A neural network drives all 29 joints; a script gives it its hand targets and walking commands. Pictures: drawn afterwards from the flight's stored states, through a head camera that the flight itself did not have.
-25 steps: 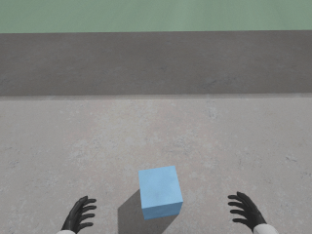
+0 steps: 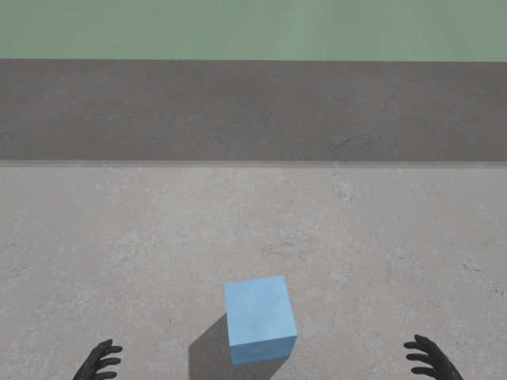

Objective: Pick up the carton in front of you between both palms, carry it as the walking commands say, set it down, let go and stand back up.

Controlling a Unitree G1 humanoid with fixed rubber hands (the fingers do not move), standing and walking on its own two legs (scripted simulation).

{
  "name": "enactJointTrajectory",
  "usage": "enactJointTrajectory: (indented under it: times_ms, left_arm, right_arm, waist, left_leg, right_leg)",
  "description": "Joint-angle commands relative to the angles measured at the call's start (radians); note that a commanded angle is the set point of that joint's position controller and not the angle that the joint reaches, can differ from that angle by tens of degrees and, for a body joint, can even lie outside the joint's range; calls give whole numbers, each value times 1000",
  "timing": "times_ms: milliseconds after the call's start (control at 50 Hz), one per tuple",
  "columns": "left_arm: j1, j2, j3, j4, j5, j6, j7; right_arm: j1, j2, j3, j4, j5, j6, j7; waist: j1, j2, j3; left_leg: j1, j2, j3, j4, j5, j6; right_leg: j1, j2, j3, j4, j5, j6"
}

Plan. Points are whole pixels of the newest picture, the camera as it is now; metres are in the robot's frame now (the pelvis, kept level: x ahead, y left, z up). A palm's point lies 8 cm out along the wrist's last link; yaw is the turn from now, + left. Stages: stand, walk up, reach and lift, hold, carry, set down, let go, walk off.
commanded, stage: stand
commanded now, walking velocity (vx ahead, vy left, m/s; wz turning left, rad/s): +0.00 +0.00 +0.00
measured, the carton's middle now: (257, 321) +0.43 -0.01 -0.65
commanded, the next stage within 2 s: none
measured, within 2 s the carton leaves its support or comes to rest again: neither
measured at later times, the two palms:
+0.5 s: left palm out of the picture +0.13 +0.30 -0.09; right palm out of the picture +0.13 -0.29 -0.08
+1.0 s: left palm out of the picture +0.09 +0.31 -0.10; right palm out of the picture +0.09 -0.30 -0.08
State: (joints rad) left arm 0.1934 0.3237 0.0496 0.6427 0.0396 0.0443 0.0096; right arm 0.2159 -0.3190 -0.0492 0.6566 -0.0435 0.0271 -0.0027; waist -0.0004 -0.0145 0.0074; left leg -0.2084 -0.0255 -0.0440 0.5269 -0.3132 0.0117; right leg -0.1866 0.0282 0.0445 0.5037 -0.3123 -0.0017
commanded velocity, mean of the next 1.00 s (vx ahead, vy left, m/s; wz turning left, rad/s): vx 0.00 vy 0.00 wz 0.00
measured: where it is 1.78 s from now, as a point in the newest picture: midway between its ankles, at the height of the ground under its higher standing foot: outside the picture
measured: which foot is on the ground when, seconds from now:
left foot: down 0.00-1.00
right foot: down 0.00-1.00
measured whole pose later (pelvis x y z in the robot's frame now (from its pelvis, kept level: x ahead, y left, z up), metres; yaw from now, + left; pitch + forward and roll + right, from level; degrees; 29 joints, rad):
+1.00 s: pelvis -0.01 +0.01 +0.01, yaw +0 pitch -2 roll +0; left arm 0.15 0.37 0.01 0.95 0.02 -0.01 0.02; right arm 0.15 -0.37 -0.01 0.94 -0.02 -0.01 -0.01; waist 0.00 -0.01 0.02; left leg -0.11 -0.03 -0.03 0.39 -0.23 0.02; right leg -0.10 0.01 0.05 0.37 -0.23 0.01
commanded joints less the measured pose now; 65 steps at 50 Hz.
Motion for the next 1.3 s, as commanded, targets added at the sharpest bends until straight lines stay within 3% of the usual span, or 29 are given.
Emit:
enactJointTrajectory:
  times_ms: [0,320,840,1280]
  left_arm:
    - [-49,124,27,-36,0,-36,6]
    - [-54,159,14,95,-7,-55,18]
    - [-70,196,-3,236,-15,-63,11]
    - [-86,221,-20,322,-20,-67,6]
  right_arm:
    - [-45,-134,-31,-50,2,-27,-8]
    - [-59,-183,-22,63,11,-38,-24]
    - [-99,-214,-3,212,19,-47,-17]
    - [-119,-233,7,292,26,-50,-12]
  waist:
    - [-1,35,-73]
    - [-3,18,-63]
    - [0,15,-7]
    - [1,14,-4]
  left_leg:
    - [17,87,-63,-76,281,-7]
    - [73,103,-74,-93,416,2]
    - [80,118,-92,-196,260,13]
    - [86,127,-97,-226,231,14]
  right_leg:
    - [23,-78,55,-60,256,4]
    - [65,-97,60,-79,361,-2]
    - [75,-120,88,-171,248,-7]
    - [70,-129,96,-201,231,-13]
